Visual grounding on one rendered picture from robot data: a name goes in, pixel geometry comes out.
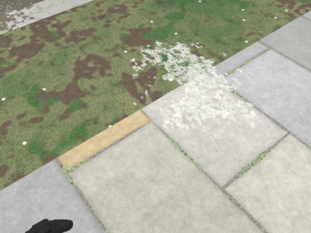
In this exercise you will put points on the left robot hand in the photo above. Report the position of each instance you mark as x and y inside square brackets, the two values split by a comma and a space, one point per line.
[51, 226]

